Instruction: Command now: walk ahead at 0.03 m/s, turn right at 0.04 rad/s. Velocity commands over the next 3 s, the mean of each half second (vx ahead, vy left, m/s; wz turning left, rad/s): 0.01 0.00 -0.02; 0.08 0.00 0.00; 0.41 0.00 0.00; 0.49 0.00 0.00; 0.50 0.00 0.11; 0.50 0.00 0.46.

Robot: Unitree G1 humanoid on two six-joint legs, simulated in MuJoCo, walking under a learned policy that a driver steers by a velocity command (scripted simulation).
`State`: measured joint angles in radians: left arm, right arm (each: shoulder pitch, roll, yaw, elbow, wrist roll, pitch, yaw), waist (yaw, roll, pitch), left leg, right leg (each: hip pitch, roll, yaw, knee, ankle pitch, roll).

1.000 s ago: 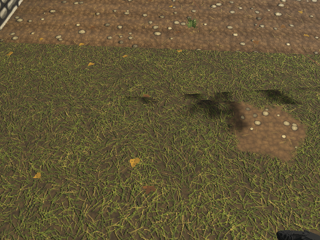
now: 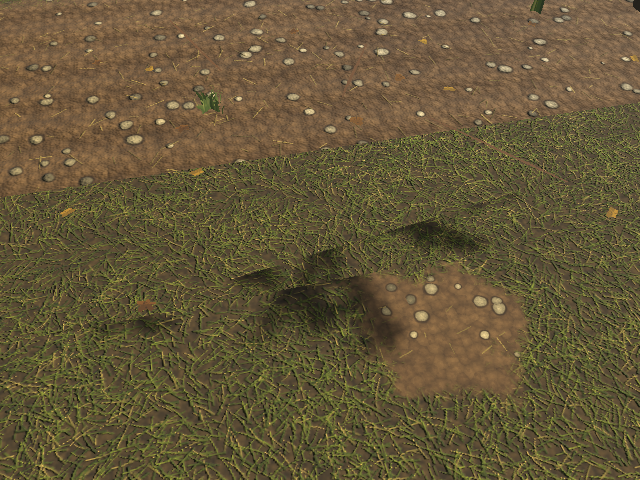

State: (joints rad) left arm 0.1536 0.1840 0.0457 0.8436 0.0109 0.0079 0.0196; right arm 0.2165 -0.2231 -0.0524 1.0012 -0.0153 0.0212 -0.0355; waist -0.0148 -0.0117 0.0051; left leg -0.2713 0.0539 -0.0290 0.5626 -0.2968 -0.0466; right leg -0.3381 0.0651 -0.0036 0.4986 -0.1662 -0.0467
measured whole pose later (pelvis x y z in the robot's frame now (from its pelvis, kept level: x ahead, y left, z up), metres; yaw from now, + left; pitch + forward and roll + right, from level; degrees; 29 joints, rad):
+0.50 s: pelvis +0.04 +0.03 +0.00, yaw +0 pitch -1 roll +0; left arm 0.14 0.21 0.05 1.00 -0.01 0.02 0.03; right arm 0.22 -0.20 -0.03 1.05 0.00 0.01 -0.04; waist -0.01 0.00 0.04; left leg -0.15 0.00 0.00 0.50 -0.33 0.01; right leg -0.25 0.01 0.03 0.51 -0.24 0.00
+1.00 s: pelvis +0.06 +0.02 +0.00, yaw +0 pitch -1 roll +0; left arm 0.20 0.22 0.04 1.08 -0.03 -0.04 0.01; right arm 0.39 -0.22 -0.05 1.08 0.02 -0.03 -0.04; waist -0.03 0.02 0.00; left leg -0.11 0.00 0.00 0.48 -0.37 0.02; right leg -0.33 -0.01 -0.04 0.73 -0.44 -0.07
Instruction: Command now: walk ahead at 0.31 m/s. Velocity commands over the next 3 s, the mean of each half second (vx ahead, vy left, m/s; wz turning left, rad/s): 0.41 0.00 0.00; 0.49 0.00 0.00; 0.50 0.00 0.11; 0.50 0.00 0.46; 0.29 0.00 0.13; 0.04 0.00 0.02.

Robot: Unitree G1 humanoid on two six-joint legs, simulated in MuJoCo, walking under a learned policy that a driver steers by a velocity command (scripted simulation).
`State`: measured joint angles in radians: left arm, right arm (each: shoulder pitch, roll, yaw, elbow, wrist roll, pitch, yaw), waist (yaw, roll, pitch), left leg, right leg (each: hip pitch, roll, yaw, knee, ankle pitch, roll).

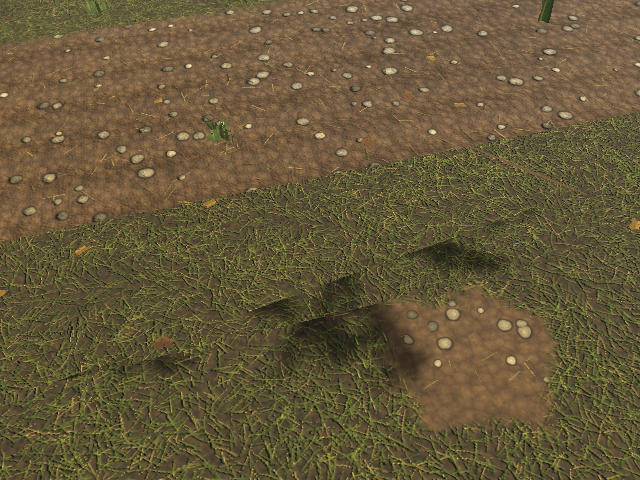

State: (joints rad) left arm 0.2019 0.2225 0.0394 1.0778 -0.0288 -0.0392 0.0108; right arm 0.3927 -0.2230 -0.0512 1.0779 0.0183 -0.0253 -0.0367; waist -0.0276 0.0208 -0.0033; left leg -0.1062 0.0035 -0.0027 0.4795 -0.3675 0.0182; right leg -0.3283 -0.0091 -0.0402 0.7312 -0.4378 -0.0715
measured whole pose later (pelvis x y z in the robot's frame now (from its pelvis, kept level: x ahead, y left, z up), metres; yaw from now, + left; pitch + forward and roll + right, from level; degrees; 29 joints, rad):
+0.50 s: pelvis +0.20 -0.01 -0.02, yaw +0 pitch +2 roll -1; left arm 0.49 0.20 0.02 1.09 -0.01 -0.10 0.04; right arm 0.02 -0.26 -0.08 0.84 0.01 -0.09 0.08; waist 0.09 0.05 -0.01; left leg -0.66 0.10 -0.05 0.59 0.33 0.05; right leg 0.05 0.04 -0.04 0.42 -0.51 -0.02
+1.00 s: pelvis +0.54 +0.06 -0.15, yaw +1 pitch +2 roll +2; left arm 0.08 0.22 0.03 0.80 -0.01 -0.09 0.01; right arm 0.39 -0.22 -0.03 1.03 0.01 -0.08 0.00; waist -0.06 -0.03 -0.01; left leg -0.12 -0.06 0.07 0.38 -0.30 0.04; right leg -0.72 -0.11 0.02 0.77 0.03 0.00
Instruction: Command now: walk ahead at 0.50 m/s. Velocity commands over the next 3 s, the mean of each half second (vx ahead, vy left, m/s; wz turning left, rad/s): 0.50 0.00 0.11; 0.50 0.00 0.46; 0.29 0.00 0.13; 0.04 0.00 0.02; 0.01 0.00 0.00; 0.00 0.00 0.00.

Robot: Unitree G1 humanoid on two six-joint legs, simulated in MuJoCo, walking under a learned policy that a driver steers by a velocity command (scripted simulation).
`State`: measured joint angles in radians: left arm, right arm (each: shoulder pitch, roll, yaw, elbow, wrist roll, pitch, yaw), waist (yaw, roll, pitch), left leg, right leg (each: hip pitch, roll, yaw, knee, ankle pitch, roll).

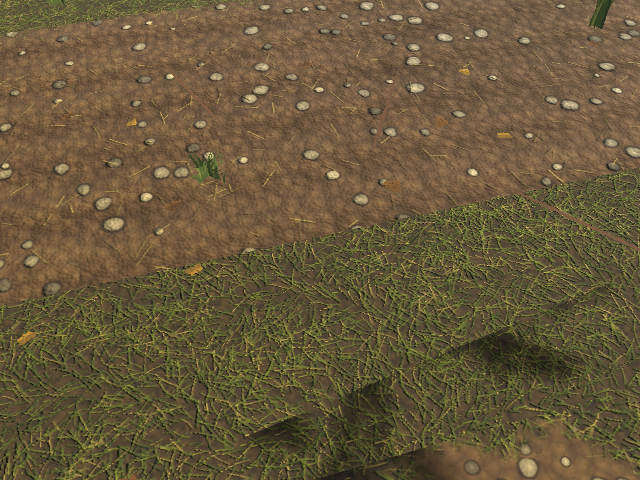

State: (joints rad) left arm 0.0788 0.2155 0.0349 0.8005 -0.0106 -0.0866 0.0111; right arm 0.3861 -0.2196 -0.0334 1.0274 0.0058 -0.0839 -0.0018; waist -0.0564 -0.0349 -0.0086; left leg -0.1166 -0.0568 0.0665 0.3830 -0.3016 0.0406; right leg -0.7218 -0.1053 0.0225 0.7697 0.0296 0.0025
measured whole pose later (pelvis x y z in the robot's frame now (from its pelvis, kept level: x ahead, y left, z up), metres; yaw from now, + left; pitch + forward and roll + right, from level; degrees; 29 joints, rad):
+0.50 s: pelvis +0.27 -0.05 +0.01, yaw +3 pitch +2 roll -1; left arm 0.37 0.22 0.07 0.95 0.02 -0.10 0.01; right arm 0.15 -0.27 -0.08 0.89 0.01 -0.04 0.00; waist 0.04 0.04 -0.01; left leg -0.70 0.08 -0.10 0.84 0.08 0.04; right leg -0.07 0.05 -0.12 0.27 -0.23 -0.06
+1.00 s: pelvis +0.55 +0.05 -0.03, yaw +20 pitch +4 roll +0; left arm -0.03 0.26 0.06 0.67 0.02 -0.14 -0.06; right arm 0.46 -0.21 -0.05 0.86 0.02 -0.07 -0.04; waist -0.08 -0.03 -0.01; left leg -0.23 -0.11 -0.11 0.73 -0.56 0.07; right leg -0.67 -0.04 0.07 0.60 0.38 -0.06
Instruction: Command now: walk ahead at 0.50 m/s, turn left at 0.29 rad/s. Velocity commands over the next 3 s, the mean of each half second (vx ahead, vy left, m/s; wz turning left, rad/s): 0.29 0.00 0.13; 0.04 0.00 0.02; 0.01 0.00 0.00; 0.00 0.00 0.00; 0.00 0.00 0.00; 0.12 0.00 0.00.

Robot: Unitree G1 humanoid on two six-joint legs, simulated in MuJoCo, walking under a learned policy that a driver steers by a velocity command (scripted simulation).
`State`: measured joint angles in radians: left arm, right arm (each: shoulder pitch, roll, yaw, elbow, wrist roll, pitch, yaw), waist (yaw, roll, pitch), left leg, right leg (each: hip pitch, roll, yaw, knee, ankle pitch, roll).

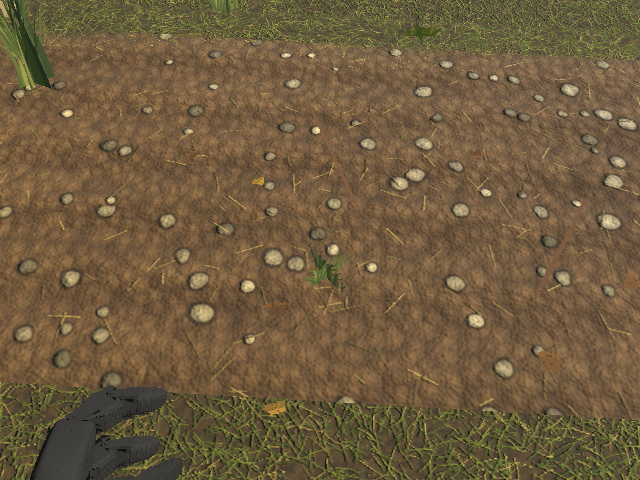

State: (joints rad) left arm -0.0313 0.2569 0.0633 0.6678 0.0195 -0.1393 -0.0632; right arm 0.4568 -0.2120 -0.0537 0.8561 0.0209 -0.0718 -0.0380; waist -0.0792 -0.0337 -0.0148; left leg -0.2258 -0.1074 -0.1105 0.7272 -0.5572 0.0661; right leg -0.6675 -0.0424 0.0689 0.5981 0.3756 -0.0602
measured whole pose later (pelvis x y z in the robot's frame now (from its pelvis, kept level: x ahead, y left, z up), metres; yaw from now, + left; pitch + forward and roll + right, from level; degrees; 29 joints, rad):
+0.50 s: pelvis +0.26 -0.03 -0.12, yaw +1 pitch +3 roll -2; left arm 0.29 0.22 0.04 0.88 -0.01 -0.05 0.00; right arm 0.11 -0.21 -0.05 0.75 -0.02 -0.04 -0.02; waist 0.04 0.04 0.00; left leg -0.49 0.04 -0.09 0.54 -0.01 -0.01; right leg -0.22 0.09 -0.02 0.43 -0.26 -0.06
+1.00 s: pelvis +0.31 +0.00 -0.13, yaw +1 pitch +0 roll +0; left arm 0.26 0.21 0.04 0.96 0.00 0.01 0.03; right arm 0.13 -0.19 -0.07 0.83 -0.01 0.00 -0.02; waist 0.02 0.01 0.02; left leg -0.36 -0.03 -0.03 0.60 -0.24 0.02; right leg -0.13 0.01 0.01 0.56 -0.42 0.00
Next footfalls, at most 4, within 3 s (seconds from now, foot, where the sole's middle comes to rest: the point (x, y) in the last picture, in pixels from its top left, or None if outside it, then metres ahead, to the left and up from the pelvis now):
0.14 right None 0.28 -0.12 -0.89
0.50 left None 0.40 0.11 -0.89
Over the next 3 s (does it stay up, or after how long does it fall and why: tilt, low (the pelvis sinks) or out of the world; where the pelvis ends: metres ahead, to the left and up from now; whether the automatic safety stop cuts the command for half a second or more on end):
stays up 0.36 0.03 -0.13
